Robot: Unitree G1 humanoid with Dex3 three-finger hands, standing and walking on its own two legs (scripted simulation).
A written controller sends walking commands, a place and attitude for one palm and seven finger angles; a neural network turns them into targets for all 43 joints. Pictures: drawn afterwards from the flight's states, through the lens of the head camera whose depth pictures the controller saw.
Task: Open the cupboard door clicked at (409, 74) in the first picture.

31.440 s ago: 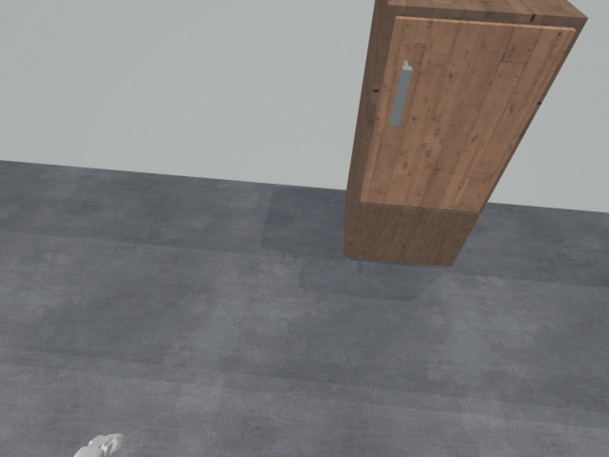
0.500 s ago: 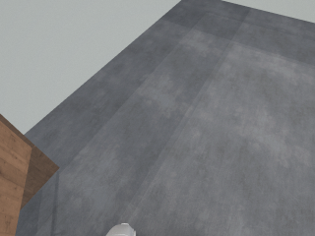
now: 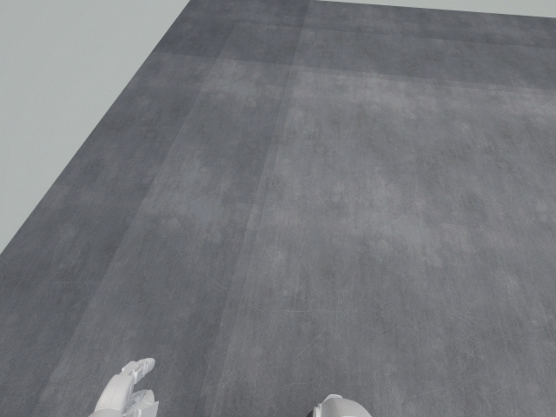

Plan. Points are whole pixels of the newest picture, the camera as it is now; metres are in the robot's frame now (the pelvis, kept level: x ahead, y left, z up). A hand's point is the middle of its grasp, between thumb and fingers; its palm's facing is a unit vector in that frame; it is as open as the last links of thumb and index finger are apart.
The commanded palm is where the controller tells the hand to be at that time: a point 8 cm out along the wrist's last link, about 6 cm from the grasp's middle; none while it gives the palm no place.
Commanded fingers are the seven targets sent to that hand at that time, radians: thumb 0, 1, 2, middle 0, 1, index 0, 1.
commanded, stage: walk to a spot facing it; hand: left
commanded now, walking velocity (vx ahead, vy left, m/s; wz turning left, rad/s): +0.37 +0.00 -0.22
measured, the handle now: out of the picture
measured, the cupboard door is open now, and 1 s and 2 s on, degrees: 42 42 42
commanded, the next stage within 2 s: turn to face it in 0.78 s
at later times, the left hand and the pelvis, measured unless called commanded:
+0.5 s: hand (178, 319) +0.29 +0.19 -0.15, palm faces -0.08 -0.98 -0.17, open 7.4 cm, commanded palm none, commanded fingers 0.00 0.90 0.90 -0.20 -0.30 -0.20 -0.30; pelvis +0.23 +0.01 +0.03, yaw -7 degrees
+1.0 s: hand (232, 239) +0.47 +0.11 -0.16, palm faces -0.07 -0.99 -0.14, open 7.3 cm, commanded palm none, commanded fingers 0.00 0.90 0.90 -0.20 -0.30 -0.20 -0.30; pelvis +0.45 -0.06 +0.02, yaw -7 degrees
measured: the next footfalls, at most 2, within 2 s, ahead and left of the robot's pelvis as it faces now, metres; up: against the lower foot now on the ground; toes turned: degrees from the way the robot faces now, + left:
left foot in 0.30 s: +0.28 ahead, +0.13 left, +0.00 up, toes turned +2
right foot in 0.66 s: +0.41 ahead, -0.17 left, +0.00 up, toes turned -16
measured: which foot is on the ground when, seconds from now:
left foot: up 0.00-0.28, down 0.30-0.66, up 0.68-1.00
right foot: down 0.00-0.30, up 0.32-0.64, down 0.66-1.00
